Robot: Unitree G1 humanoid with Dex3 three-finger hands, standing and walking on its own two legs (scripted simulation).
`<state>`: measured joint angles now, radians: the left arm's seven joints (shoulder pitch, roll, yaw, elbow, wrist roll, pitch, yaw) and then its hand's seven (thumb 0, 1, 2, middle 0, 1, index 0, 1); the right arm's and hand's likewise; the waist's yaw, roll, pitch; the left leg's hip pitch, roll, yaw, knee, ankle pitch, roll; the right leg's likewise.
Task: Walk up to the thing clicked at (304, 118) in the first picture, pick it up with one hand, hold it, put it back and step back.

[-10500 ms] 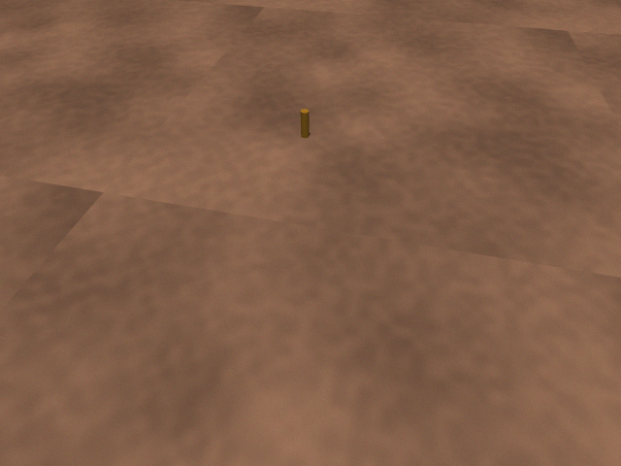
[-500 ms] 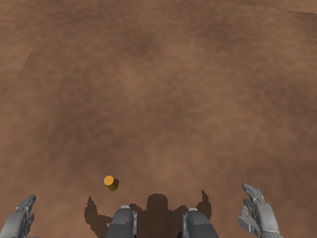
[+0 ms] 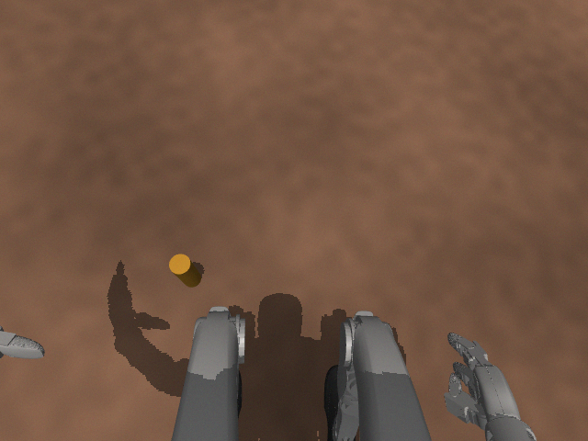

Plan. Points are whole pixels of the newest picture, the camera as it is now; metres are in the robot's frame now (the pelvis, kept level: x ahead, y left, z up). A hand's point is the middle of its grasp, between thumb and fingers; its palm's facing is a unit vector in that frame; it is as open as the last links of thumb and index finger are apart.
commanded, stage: go down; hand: left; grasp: from the side
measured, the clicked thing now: (186, 271) +0.41 +0.24 -0.45
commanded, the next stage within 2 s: approach in 1.44 s
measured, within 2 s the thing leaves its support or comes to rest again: neither
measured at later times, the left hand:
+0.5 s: hand (7, 281) +0.31 +0.40 -0.10, palm faces +0.20 -0.97 -0.17, open 17.2 cm
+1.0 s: hand (13, 271) +0.33 +0.41 -0.13, palm faces +0.20 -0.97 -0.13, open 17.4 cm
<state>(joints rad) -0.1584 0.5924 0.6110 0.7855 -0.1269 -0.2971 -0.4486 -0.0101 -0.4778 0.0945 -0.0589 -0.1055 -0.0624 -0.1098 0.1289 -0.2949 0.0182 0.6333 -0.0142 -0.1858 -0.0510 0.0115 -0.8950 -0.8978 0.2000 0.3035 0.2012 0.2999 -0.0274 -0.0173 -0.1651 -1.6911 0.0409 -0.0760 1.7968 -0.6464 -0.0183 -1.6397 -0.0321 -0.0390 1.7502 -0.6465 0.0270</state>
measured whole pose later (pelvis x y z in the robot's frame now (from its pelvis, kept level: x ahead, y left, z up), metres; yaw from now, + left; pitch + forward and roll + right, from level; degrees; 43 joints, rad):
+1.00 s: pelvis -0.03 +0.00 -0.13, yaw -3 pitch +31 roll -7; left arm -0.46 0.85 0.83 1.02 -0.22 -0.38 -0.72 -0.01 -0.54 0.08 -0.04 -0.07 -0.04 -0.08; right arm 0.09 -0.36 0.09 0.70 -0.05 -0.19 -0.04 0.01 -0.92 -0.91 0.20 0.30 0.20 0.30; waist -0.04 -0.04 -0.10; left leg -2.10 0.03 -0.14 2.23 -0.67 -0.03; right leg -2.03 -0.02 -0.06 2.16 -0.67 0.03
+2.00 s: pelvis -0.03 +0.01 -0.21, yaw -7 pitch +23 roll -10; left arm -0.55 0.87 0.83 1.32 -0.28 -0.73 -0.75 -0.01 -0.57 0.05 -0.08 -0.09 -0.06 -0.11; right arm -0.06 -0.38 0.25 0.67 -0.15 -0.19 0.02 0.01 -0.91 -0.90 0.20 0.30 0.20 0.30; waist -0.12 -0.17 0.08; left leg -2.23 0.02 -0.23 2.51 -0.70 -0.03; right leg -2.14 0.02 -0.10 2.38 -0.66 0.04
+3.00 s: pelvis -0.04 +0.03 -0.25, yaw -13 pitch +8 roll -18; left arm -0.49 0.77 0.55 1.42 -0.13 -1.18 -0.12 -0.01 -0.50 0.10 -0.06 -0.08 -0.07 -0.08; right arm -0.16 -0.38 0.49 0.57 -0.37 -0.04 0.15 0.00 -0.90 -0.90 0.20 0.30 0.20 0.30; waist -0.19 -0.29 0.29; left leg -2.20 0.01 -0.39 2.71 -0.69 0.00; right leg -2.03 0.08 -0.22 2.44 -0.60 0.06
